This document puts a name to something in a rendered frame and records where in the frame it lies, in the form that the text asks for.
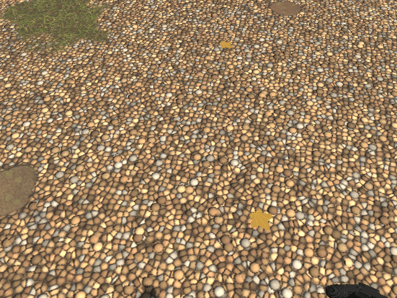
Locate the right robot hand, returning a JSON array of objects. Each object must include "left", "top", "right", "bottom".
[{"left": 326, "top": 282, "right": 388, "bottom": 298}]

